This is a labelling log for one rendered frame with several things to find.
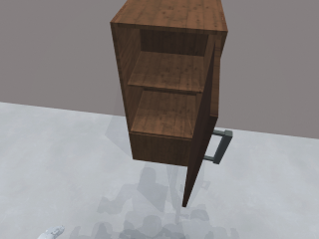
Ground handle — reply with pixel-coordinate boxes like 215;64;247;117
203;129;233;164

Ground left robot hand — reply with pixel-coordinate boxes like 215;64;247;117
37;226;65;239

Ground cupboard door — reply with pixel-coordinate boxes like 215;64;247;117
182;39;221;207

